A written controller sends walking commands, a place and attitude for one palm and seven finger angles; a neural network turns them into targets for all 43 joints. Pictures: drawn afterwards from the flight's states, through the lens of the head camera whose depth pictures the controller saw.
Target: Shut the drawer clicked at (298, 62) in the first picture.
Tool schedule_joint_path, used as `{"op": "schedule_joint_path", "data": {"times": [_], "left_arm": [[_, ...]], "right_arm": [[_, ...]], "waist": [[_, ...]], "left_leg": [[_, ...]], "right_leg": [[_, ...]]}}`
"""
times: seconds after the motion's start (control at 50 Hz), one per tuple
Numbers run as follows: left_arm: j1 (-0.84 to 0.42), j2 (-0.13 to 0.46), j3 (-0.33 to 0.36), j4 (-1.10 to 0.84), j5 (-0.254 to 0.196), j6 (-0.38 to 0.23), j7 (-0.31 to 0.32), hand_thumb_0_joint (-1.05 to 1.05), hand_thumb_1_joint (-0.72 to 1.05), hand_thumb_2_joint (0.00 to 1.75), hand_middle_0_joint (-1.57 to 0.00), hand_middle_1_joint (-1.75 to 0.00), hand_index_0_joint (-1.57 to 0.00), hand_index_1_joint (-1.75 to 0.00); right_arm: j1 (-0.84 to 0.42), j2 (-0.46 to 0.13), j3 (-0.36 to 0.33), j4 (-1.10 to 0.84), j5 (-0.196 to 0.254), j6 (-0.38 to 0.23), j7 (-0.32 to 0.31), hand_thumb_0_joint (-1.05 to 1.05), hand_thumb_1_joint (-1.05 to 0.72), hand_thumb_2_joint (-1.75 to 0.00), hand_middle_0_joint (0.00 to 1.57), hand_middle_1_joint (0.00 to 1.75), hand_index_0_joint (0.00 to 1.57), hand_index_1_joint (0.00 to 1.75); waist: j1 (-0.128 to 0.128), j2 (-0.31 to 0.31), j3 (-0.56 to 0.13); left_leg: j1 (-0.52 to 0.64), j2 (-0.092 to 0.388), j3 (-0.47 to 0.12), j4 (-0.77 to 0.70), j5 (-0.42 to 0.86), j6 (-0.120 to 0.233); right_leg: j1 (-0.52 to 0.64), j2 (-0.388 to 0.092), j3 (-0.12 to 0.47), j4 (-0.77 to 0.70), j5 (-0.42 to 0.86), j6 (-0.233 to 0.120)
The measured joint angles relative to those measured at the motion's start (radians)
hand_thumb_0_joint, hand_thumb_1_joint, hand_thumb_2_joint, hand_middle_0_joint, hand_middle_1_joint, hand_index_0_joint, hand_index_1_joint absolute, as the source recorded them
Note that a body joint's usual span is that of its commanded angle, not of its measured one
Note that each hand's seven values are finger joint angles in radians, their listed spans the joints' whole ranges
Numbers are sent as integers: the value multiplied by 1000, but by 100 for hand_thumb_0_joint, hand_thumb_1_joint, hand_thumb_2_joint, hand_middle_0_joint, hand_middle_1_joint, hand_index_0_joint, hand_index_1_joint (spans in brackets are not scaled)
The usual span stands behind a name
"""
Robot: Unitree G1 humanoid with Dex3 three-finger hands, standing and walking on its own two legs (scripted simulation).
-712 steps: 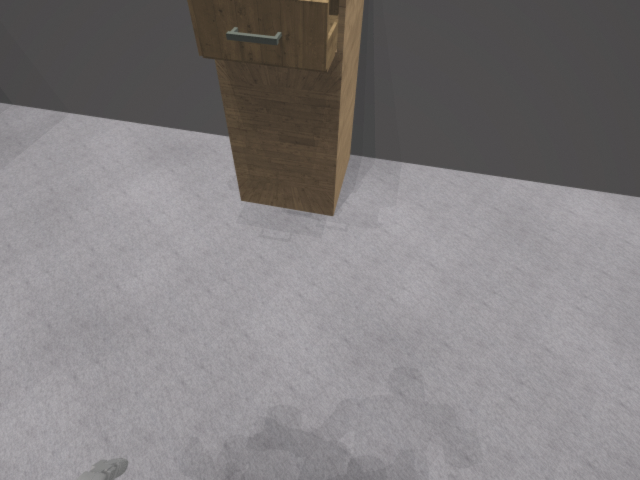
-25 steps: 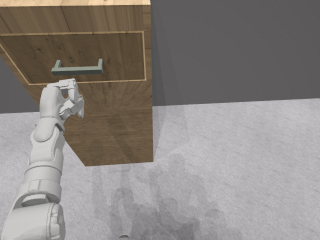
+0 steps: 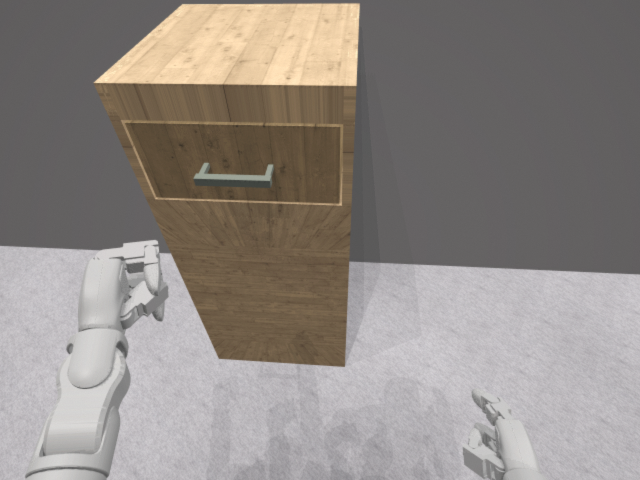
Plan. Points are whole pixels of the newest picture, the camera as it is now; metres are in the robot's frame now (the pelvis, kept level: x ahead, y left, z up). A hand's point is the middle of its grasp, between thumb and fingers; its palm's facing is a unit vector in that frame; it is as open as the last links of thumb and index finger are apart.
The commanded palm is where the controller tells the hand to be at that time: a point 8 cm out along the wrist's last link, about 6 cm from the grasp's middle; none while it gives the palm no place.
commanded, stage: draw the hand back to the body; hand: left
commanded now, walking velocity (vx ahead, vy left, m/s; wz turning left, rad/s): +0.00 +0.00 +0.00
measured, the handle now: (235, 174) +0.61 +0.22 +0.05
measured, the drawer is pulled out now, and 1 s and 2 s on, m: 0.00 0.00 0.00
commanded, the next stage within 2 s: step back with the hand held close in 0.60 s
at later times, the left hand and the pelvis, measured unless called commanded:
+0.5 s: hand (70, 355) +0.18 +0.24 +0.17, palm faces +0.39 -0.82 -0.41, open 3.3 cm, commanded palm +0.14 +0.28 +0.18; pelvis +0.01 +0.00 +0.01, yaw +0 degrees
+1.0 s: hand (68, 351) +0.19 +0.25 +0.16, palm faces +0.28 -0.82 -0.50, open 3.3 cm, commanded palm +0.13 +0.30 +0.18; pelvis -0.01 +0.02 +0.00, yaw -1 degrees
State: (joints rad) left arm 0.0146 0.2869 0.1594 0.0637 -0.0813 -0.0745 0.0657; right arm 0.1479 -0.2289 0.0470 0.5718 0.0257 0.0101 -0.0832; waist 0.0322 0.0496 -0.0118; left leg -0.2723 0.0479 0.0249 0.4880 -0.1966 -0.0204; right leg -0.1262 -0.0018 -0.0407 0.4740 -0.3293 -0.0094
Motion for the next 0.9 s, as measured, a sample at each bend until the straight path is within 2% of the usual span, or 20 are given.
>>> {"op": "schedule_joint_path", "data": {"times": [0.2,0.46,0.52,0.66,0.74,0.9], "left_arm": [[235,10,49,-245,6,-17,22,2,90,90,-140,-160,-140,-160],[530,34,128,-510,11,-59,26,2,89,90,-141,-160,-140,-160],[547,32,132,-524,13,-66,29,2,89,90,-141,-160,-140,-160],[496,12,121,-488,18,-52,37,2,89,90,-141,-160,-140,-160],[490,13,116,-497,19,-44,37,2,89,90,-141,-160,-140,-160],[552,70,179,-559,26,-99,23,2,89,90,-141,-160,-140,-160]], "right_arm": [[24,5,-7,35,-22,-20,3,1,-90,-90,21,30,20,30],[49,0,-39,41,-32,-72,4,1,-90,-90,20,30,20,30],[46,-1,-42,40,-32,-84,0,1,-90,-90,20,30,20,30],[28,9,-32,43,-37,-94,-6,1,-90,-90,20,30,20,30],[24,19,-25,40,-40,-100,-4,1,-90,-90,20,30,20,30],[9,4,-38,-23,-36,-12,20,1,-90,-90,21,30,21,30]], "waist": [[8,15,28],[25,26,26],[33,30,30],[44,21,41],[41,13,42],[-11,18,34]], "left_leg": [[99,1,9,-87,34,-2],[117,0,12,-81,19,1],[119,-2,8,-78,18,3],[120,-9,3,-81,23,6],[122,-8,6,-79,19,6],[28,-6,6,-51,22,15]], "right_leg": [[99,2,7,-97,43,0],[130,2,9,-118,44,5],[136,0,5,-121,44,7],[137,-6,-1,-118,43,9],[139,-6,2,-118,42,10],[52,-4,4,-108,56,21]]}}
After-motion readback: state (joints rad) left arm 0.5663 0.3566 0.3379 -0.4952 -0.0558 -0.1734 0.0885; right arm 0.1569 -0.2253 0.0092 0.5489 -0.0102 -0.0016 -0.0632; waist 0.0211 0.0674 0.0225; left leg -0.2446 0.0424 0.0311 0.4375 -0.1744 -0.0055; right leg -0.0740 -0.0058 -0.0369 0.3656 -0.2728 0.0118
